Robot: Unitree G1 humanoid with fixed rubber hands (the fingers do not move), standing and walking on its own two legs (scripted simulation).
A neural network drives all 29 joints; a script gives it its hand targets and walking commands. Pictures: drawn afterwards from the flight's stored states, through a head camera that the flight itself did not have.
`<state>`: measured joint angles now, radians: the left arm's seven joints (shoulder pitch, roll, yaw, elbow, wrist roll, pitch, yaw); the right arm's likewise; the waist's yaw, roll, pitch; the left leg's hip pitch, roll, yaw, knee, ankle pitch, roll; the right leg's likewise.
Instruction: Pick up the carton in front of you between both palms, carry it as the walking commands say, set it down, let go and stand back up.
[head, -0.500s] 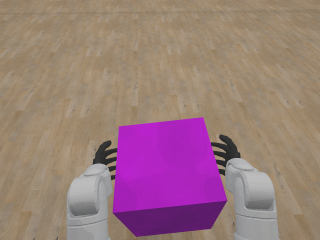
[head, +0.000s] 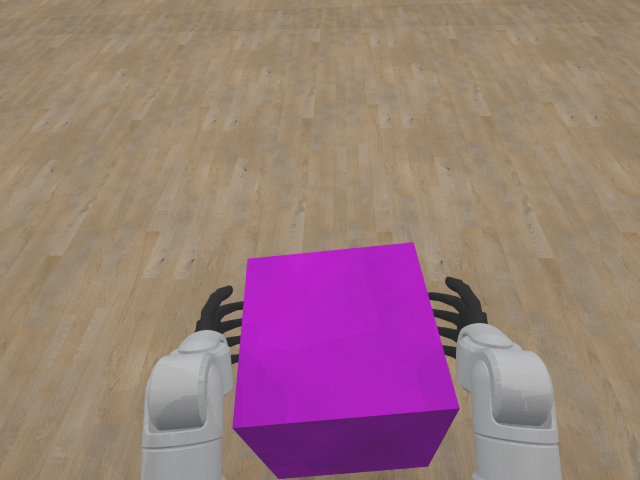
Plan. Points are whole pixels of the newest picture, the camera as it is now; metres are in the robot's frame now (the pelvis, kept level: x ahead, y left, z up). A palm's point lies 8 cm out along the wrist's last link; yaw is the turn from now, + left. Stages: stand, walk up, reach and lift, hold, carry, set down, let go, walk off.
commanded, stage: carry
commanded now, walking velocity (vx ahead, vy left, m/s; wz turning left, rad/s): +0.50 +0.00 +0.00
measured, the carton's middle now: (342, 367) +0.28 +0.00 -0.03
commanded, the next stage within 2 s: none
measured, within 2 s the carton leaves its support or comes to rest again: neither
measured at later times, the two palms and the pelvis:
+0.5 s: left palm (234, 148) +0.62 +0.17 +0.07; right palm (410, 146) +0.60 -0.12 +0.08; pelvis +0.34 +0.05 +0.00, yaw -5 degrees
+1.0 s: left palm (278, 66) +0.94 +0.12 +0.06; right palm (408, 62) +0.95 -0.17 +0.05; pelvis +0.67 -0.03 +0.00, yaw +0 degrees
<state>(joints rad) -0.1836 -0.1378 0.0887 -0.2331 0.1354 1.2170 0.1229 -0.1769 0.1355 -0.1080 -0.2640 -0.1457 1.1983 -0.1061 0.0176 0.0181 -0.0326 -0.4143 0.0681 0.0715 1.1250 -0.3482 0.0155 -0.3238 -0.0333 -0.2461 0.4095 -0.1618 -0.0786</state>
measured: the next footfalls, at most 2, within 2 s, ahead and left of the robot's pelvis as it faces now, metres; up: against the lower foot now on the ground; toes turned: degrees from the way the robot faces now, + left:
left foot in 0.34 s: +0.41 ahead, +0.12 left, +0.00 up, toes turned +8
right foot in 0.82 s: +0.75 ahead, -0.10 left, +0.00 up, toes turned -13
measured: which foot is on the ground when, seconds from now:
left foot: up 0.00-0.32, down 0.34-0.86, up 0.88-1.00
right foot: down 0.00-0.36, up 0.38-0.80, down 0.82-1.00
